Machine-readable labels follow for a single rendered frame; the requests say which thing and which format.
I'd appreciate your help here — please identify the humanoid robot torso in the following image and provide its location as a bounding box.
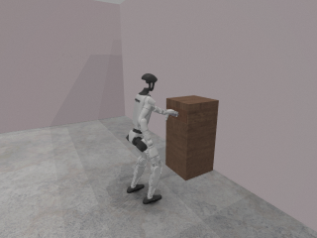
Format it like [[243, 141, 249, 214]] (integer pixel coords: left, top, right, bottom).
[[128, 94, 153, 146]]

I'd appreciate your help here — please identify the left robot foot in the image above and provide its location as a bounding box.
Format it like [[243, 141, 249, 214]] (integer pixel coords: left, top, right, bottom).
[[127, 183, 145, 193]]

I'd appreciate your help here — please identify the robot left forearm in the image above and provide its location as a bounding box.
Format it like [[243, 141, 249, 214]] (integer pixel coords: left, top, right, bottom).
[[153, 105, 168, 115]]

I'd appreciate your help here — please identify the robot right hand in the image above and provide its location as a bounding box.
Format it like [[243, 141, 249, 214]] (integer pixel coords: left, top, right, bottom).
[[148, 147, 160, 167]]

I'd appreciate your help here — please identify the drawer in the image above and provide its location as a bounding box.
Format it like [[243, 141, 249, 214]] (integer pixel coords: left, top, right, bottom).
[[167, 104, 187, 123]]

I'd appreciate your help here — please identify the cabinet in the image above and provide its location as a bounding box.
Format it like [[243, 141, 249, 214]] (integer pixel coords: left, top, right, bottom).
[[165, 95, 219, 180]]

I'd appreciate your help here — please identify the robot right forearm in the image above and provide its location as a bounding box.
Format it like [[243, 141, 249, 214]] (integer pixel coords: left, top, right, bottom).
[[140, 118, 154, 149]]

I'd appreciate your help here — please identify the robot left hand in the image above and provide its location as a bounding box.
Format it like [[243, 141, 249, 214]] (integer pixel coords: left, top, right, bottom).
[[164, 109, 178, 122]]

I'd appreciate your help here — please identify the right robot upper arm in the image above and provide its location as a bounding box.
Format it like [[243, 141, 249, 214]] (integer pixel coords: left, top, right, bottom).
[[138, 96, 156, 126]]

